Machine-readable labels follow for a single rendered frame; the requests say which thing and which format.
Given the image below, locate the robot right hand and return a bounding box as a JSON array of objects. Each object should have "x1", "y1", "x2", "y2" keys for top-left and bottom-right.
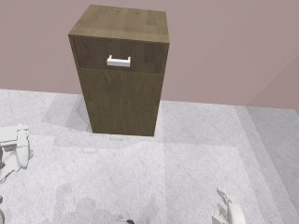
[{"x1": 212, "y1": 187, "x2": 248, "y2": 224}]

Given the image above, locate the handle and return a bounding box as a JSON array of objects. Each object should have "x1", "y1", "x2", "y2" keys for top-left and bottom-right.
[{"x1": 107, "y1": 55, "x2": 131, "y2": 67}]

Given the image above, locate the drawer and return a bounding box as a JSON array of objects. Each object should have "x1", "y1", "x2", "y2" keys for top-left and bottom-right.
[{"x1": 74, "y1": 36, "x2": 164, "y2": 75}]

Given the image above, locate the cabinet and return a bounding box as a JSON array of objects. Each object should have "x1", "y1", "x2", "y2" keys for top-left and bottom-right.
[{"x1": 68, "y1": 5, "x2": 170, "y2": 137}]

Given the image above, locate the robot left hand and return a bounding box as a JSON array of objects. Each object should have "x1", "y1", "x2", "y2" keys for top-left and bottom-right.
[{"x1": 0, "y1": 123, "x2": 34, "y2": 184}]

